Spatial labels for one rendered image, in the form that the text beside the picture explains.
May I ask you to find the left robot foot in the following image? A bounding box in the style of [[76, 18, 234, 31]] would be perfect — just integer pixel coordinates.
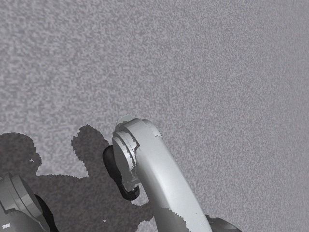
[[35, 194, 59, 232]]

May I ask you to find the right robot hand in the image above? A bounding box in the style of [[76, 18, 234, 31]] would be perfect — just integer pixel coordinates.
[[205, 215, 242, 232]]

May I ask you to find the right robot foot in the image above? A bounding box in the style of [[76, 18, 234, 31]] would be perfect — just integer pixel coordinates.
[[103, 145, 140, 201]]

